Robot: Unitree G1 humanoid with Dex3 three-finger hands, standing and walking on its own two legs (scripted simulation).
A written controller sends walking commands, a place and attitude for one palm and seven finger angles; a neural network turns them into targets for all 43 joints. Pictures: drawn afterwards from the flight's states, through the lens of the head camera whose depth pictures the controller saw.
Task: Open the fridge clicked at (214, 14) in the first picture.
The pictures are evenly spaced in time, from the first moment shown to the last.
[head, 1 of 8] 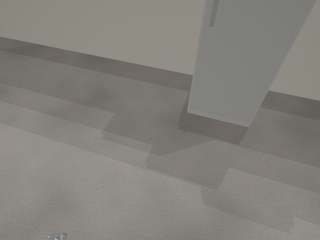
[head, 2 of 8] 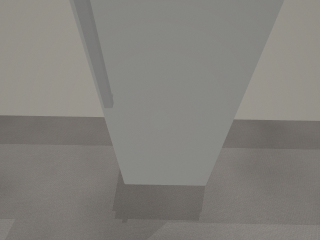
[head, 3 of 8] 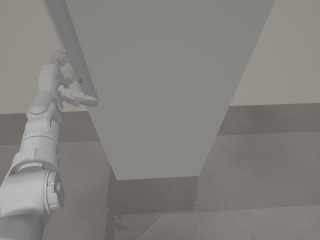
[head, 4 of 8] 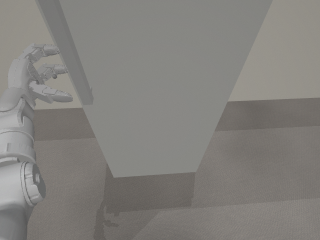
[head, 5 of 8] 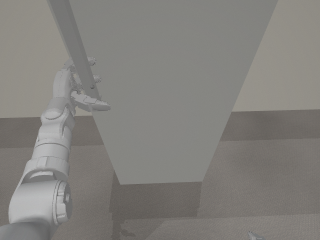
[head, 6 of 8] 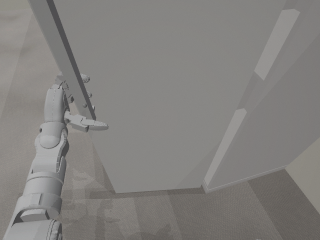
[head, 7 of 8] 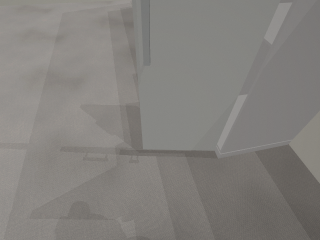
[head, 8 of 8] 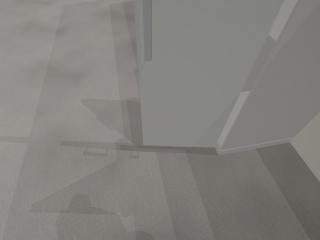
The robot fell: no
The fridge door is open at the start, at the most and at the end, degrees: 0 82 77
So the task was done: yes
